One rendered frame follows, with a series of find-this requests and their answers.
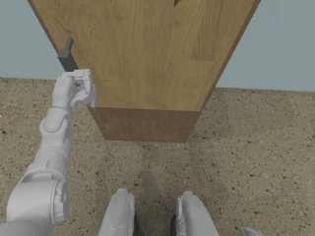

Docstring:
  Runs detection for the robot left forearm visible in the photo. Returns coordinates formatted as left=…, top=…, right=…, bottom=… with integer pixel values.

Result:
left=6, top=107, right=74, bottom=222

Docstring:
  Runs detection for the left robot hand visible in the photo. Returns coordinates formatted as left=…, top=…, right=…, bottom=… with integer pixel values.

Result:
left=51, top=69, right=96, bottom=115

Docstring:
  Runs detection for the right robot thigh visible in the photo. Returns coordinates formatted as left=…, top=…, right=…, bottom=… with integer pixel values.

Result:
left=176, top=195, right=220, bottom=236

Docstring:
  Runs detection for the left robot thigh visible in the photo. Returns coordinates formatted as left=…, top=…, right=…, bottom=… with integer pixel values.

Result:
left=97, top=192, right=135, bottom=236

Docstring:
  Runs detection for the cupboard door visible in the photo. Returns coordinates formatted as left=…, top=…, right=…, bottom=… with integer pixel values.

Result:
left=32, top=0, right=255, bottom=112

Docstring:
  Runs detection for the handle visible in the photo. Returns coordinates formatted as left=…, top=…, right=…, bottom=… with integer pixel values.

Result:
left=57, top=37, right=83, bottom=87

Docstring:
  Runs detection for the robot thigh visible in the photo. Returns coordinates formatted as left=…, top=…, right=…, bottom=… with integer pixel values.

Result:
left=176, top=195, right=220, bottom=236
left=97, top=192, right=135, bottom=236

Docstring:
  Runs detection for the left robot upper arm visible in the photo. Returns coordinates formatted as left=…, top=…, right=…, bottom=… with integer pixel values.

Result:
left=0, top=179, right=70, bottom=236

